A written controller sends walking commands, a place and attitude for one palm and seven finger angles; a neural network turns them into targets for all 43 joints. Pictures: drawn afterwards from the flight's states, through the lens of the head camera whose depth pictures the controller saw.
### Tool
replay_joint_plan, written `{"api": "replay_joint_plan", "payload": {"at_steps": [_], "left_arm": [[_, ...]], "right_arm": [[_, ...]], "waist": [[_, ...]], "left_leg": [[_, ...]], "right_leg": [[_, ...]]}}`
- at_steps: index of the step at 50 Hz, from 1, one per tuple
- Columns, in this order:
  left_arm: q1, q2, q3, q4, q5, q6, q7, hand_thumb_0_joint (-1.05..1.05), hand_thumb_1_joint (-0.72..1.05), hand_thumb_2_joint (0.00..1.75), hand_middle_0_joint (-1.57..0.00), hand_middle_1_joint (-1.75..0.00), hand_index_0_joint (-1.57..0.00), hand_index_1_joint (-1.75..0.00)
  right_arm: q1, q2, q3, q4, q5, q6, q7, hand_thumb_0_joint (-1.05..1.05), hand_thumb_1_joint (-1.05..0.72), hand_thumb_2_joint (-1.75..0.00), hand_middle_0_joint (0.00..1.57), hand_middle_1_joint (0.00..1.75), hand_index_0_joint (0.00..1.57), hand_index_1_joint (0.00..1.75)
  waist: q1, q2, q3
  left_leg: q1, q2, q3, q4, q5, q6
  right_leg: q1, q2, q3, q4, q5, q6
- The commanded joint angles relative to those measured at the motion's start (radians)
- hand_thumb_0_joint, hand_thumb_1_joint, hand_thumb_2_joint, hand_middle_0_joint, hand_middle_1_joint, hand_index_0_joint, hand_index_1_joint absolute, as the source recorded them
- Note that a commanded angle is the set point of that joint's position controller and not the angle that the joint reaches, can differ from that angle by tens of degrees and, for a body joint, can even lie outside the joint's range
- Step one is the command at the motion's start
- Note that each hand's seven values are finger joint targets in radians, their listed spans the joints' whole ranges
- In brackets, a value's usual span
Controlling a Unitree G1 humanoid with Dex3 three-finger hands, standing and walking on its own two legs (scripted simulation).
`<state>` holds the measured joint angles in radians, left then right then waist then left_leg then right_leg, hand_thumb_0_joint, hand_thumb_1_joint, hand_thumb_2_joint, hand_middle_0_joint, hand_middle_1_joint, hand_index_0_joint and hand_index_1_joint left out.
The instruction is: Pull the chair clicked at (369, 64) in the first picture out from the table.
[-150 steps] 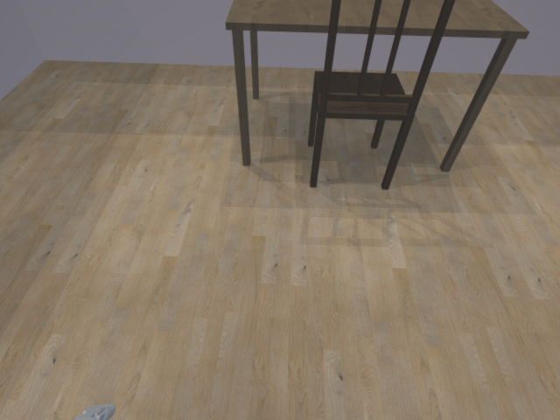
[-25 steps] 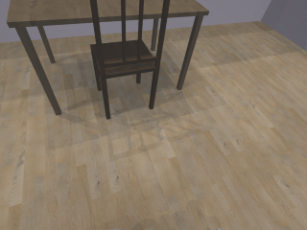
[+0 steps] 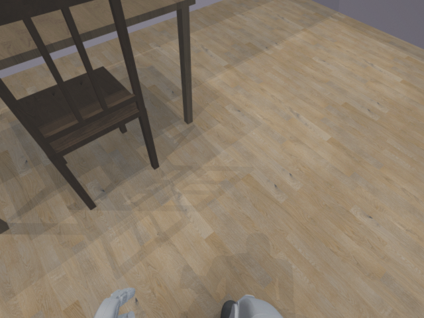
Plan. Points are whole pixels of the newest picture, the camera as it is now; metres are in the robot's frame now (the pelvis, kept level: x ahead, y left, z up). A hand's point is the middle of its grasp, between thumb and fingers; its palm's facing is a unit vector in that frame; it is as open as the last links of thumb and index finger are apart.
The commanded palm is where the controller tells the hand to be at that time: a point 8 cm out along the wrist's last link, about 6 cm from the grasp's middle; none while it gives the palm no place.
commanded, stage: walk to a spot facing it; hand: left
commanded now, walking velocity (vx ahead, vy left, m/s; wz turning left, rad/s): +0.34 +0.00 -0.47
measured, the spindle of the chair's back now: (57, 77) +0.77 +0.46 -0.04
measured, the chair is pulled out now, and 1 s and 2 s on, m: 0.00 0.00 0.00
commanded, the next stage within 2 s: turn to face it in 0.24 s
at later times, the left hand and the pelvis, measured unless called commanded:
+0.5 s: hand (113, 275) +0.23 +0.22 -0.18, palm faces -0.04 -0.98 -0.20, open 7.4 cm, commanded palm none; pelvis +0.22 +0.03 +0.00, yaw -8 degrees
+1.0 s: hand (133, 220) +0.34 +0.19 -0.13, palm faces +0.12 -0.95 -0.29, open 7.4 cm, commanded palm none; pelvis +0.25 -0.02 +0.02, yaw +8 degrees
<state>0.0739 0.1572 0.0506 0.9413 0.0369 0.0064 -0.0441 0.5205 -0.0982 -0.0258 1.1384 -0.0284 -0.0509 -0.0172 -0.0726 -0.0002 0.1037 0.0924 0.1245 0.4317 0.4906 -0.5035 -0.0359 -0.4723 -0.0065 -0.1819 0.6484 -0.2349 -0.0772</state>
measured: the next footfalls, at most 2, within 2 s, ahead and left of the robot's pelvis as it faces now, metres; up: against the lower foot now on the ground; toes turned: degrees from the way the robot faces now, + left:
right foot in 0.02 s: +0.14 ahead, -0.09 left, +0.00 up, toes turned -9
left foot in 0.44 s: +0.33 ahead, +0.13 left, +0.00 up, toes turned +0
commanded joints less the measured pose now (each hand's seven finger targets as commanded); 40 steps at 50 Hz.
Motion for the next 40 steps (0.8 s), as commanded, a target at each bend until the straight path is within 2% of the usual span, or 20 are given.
{"api": "replay_joint_plan", "payload": {"at_steps": [1, 2, 3, 4, 6, 9, 11, 13, 17, 19, 20, 21, 22, 23, 24, 25, 27, 29, 35, 40], "left_arm": [[0.437, 0.302, 0.085, 0.045, -0.012, -0.055, 0.035, 0.00, 0.90, 0.90, -0.20, -0.30, -0.20, -0.30], [0.414, 0.328, 0.092, 0.046, -0.035, -0.044, 0.047, 0.00, 0.90, 0.90, -0.20, -0.30, -0.20, -0.30], [0.338, 0.292, 0.082, 0.034, -0.039, -0.037, 0.051, 0.00, 0.90, 0.90, -0.20, -0.30, -0.20, -0.30], [0.268, 0.247, 0.065, 0.010, -0.036, -0.046, 0.049, 0.00, 0.90, 0.90, -0.20, -0.30, -0.20, -0.30], [0.181, 0.174, 0.042, -0.001, -0.027, -0.063, 0.056, 0.00, 0.90, 0.90, -0.20, -0.30, -0.20, -0.30], [0.175, 0.157, 0.036, 0.010, -0.012, -0.077, 0.055, 0.00, 0.90, 0.90, -0.20, -0.30, -0.20, -0.30], [0.175, 0.164, 0.037, 0.012, -0.012, -0.081, 0.051, 0.00, 0.90, 0.90, -0.20, -0.30, -0.20, -0.30], [0.210, 0.168, 0.034, 0.023, -0.015, -0.079, 0.045, 0.00, 0.90, 0.90, -0.20, -0.30, -0.20, -0.30], [0.250, 0.196, 0.043, 0.024, -0.014, -0.070, 0.047, 0.00, 0.90, 0.90, -0.20, -0.30, -0.20, -0.30], [0.271, 0.184, 0.036, 0.039, -0.021, -0.065, 0.052, 0.00, 0.90, 0.90, -0.20, -0.30, -0.20, -0.30], [0.266, 0.175, 0.030, 0.051, -0.024, -0.063, 0.057, 0.00, 0.90, 0.90, -0.20, -0.30, -0.20, -0.30], [0.278, 0.151, 0.024, 0.049, -0.029, -0.061, 0.059, 0.00, 0.90, 0.90, -0.20, -0.30, -0.20, -0.30], [0.325, 0.103, 0.012, 0.047, -0.038, -0.062, 0.060, 0.00, 0.90, 0.90, -0.20, -0.30, -0.20, -0.30], [0.336, 0.085, -0.004, 0.047, -0.039, -0.065, 0.064, 0.00, 0.90, 0.90, -0.20, -0.30, -0.20, -0.30], [0.309, 0.110, -0.002, 0.055, -0.029, -0.055, 0.073, 0.00, 0.90, 0.90, -0.20, -0.30, -0.20, -0.30], [0.273, 0.093, -0.006, 0.055, -0.027, -0.047, 0.074, 0.00, 0.90, 0.90, -0.20, -0.30, -0.20, -0.30], [0.223, 0.099, 0.002, 0.051, -0.023, -0.031, 0.066, 0.00, 0.90, 0.90, -0.20, -0.30, -0.20, -0.30], [0.231, 0.091, 0.004, 0.049, -0.027, -0.013, 0.062, 0.00, 0.90, 0.90, -0.20, -0.30, -0.20, -0.30], [0.156, 0.096, 0.026, -0.009, -0.022, 0.015, 0.065, 0.00, 0.90, 0.90, -0.20, -0.30, -0.20, -0.30], [0.116, 0.096, 0.030, -0.054, -0.028, 0.010, 0.069, 0.00, 0.90, 0.90, -0.20, -0.30, -0.20, -0.30]], "right_arm": [[-0.042, -0.146, -0.033, -0.152, 0.036, -0.030, 0.006, 0.00, -0.90, -0.90, 0.20, 0.30, 0.20, 0.30], [-0.148, -0.163, -0.037, -0.178, 0.033, -0.026, 0.001, 0.00, -0.90, -0.90, 0.20, 0.30, 0.20, 0.30], [-0.173, -0.138, -0.043, -0.187, 0.029, -0.023, 0.000, 0.00, -0.90, -0.90, 0.20, 0.30, 0.20, 0.30], [-0.167, -0.134, -0.039, -0.188, 0.021, -0.016, 0.004, 0.00, -0.90, -0.90, 0.20, 0.30, 0.20, 0.30], [-0.174, -0.127, -0.039, -0.165, 0.006, 0.009, 0.005, 0.00, -0.90, -0.90, 0.20, 0.30, 0.20, 0.30], [-0.133, -0.105, -0.038, -0.161, 0.002, 0.031, 0.008, 0.00, -0.90, -0.90, 0.20, 0.30, 0.20, 0.30], [-0.158, -0.100, -0.035, -0.179, 0.003, 0.030, 0.016, 0.00, -0.90, -0.90, 0.20, 0.30, 0.20, 0.30], [-0.252, -0.109, -0.031, -0.212, 0.003, 0.023, 0.024, 0.00, -0.90, -0.90, 0.20, 0.30, 0.20, 0.30], [-0.363, -0.127, -0.025, -0.256, 0.006, 0.001, 0.027, 0.00, -0.90, -0.90, 0.20, 0.30, 0.20, 0.30], [-0.347, -0.136, -0.021, -0.237, 0.006, -0.004, 0.023, 0.00, -0.90, -0.90, 0.20, 0.30, 0.20, 0.30], [-0.276, -0.149, -0.023, -0.207, 0.005, -0.008, 0.019, 0.00, -0.90, -0.90, 0.20, 0.30, 0.20, 0.30], [-0.178, -0.199, -0.030, -0.175, 0.000, -0.016, 0.012, 0.00, -0.90, -0.90, 0.20, 0.30, 0.20, 0.30], [-0.091, -0.293, -0.047, -0.159, -0.009, -0.019, 0.006, 0.00, -0.90, -0.90, 0.20, 0.30, 0.20, 0.30], [-0.075, -0.318, -0.048, -0.148, 0.004, -0.002, 0.004, 0.00, -0.90, -0.90, 0.20, 0.30, 0.20, 0.30], [-0.135, -0.281, -0.033, -0.150, 0.005, 0.006, 0.000, 0.00, -0.90, -0.90, 0.20, 0.30, 0.20, 0.30], [-0.189, -0.257, -0.023, -0.159, 0.006, 0.004, -0.007, 0.00, -0.90, -0.90, 0.20, 0.30, 0.20, 0.30], [-0.270, -0.221, -0.014, -0.174, 0.007, 0.012, -0.007, 0.00, -0.90, -0.90, 0.20, 0.30, 0.20, 0.30], [-0.288, -0.232, -0.022, -0.179, 0.010, 0.019, -0.005, 0.00, -0.90, -0.90, 0.20, 0.30, 0.20, 0.30], [-0.273, -0.260, -0.056, -0.205, 0.006, 0.048, 0.003, 0.00, -0.90, -0.90, 0.20, 0.30, 0.20, 0.30], [-0.273, -0.284, -0.076, -0.222, 0.000, 0.067, 0.007, 0.00, -0.90, -0.90, 0.20, 0.30, 0.20, 0.30]], "waist": [[0.223, -0.202, -0.395], [0.218, -0.123, -0.348], [0.174, -0.033, -0.196], [0.132, -0.051, -0.179], [0.069, -0.003, -0.058], [0.019, -0.023, -0.045], [0.019, -0.075, -0.064], [0.052, -0.105, -0.056], [0.098, -0.129, -0.085], [0.089, -0.113, -0.117], [0.055, -0.085, -0.156], [0.023, 0.005, -0.232], [0.003, 0.196, -0.325], [0.014, 0.272, -0.321], [0.031, 0.187, -0.241], [0.047, 0.203, -0.161], [0.071, 0.180, -0.075], [0.083, 0.164, -0.106], [0.063, 0.147, -0.147], [0.055, 0.168, -0.151]], "left_leg": [[-0.659, -0.036, -0.157, 0.911, -0.039, -0.025], [-0.755, -0.033, -0.326, 1.014, -0.069, 0.000], [-0.780, 0.023, -0.365, 1.006, 0.029, 0.006], [-0.757, 0.049, -0.396, 0.961, 0.116, -0.002], [-0.648, 0.079, -0.404, 0.841, 0.174, -0.006], [-0.595, 0.061, -0.382, 0.685, 0.201, -0.025], [-0.588, 0.051, -0.372, 0.560, 0.255, -0.031], [-0.593, 0.032, -0.354, 0.420, 0.293, -0.035], [-0.534, -0.025, -0.326, 0.217, 0.273, -0.020], [-0.450, -0.055, -0.303, 0.104, 0.319, -0.006], [-0.342, -0.062, -0.300, 0.012, 0.401, 0.000], [-0.153, -0.009, -0.362, -0.025, 0.602, 0.029], [0.072, 0.215, -0.610, 0.007, 0.935, 0.140], [0.052, 0.344, -0.731, -0.066, 1.157, 0.249], [-0.053, 0.316, -0.696, -0.107, 1.048, 0.270], [-0.148, 0.281, -0.694, -0.130, 1.025, 0.261], [-0.297, 0.200, -0.617, -0.160, 0.900, 0.225], [-0.309, 0.147, -0.573, -0.169, 0.817, 0.205], [-0.315, 0.120, -0.646, -0.203, 0.505, 0.211], [-0.340, 0.103, -0.715, -0.150, 0.532, 0.207]], "right_leg": [[0.829, -0.386, 0.695, -0.191, 0.340, -0.240], [0.779, -0.416, 0.741, -0.295, 0.357, -0.282], [0.633, -0.401, 0.619, -0.315, 0.315, -0.262], [0.513, -0.351, 0.556, -0.339, 0.255, -0.198], [0.229, -0.285, 0.410, -0.403, 0.200, -0.135], [0.121, -0.222, 0.305, -0.407, 0.262, -0.118], [0.130, -0.184, 0.272, -0.402, 0.261, -0.116], [0.166, -0.162, 0.279, -0.385, 0.260, -0.109], [0.279, -0.177, 0.330, -0.304, 0.365, -0.095], [0.346, -0.160, 0.297, -0.239, 0.461, -0.065], [0.349, -0.139, 0.258, -0.150, 0.487, -0.037], [0.294, -0.098, 0.213, 0.008, 0.424, 0.011], [0.082, -0.009, 0.116, 0.227, 0.087, 0.068], [0.018, 0.022, 0.126, 0.434, -0.408, 0.089], [0.010, -0.021, 0.173, 0.473, -0.408, 0.090], [-0.019, -0.049, 0.177, 0.465, -0.364, 0.104], [0.035, -0.078, 0.176, 0.399, -0.305, 0.116], [0.064, -0.063, 0.152, 0.354, -0.241, 0.129], [0.036, -0.053, 0.149, 0.285, -0.179, 0.144], [0.130, -0.019, 0.143, 0.080, -0.173, 0.138]]}}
